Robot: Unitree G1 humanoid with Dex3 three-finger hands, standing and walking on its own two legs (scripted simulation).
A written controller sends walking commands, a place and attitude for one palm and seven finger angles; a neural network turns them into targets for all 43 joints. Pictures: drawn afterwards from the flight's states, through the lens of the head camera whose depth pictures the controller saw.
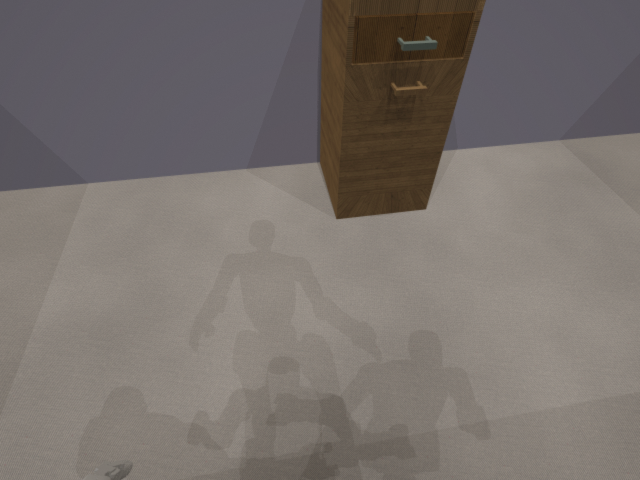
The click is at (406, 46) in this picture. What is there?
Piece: drawer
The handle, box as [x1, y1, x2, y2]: [397, 36, 437, 50]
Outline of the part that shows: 437,43 435,40 432,40 428,36 425,37 424,41 404,42 400,38 397,39 401,45 402,50 435,48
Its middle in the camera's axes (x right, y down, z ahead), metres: +0.30 -0.62 +1.23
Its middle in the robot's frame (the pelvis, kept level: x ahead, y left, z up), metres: +1.36 -0.24 +0.02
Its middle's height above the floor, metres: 0.78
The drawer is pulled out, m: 0.00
